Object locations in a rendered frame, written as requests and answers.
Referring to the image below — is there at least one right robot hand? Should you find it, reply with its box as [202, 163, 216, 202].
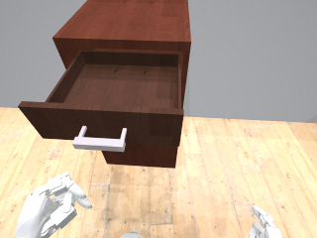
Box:
[247, 205, 283, 238]

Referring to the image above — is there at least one handle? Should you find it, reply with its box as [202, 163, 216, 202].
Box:
[72, 126, 127, 152]

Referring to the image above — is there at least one left robot hand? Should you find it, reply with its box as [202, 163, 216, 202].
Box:
[14, 173, 93, 238]

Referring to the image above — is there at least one cabinet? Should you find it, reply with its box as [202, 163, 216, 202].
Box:
[53, 0, 191, 169]

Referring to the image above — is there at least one drawer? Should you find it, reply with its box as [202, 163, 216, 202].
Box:
[18, 50, 184, 147]

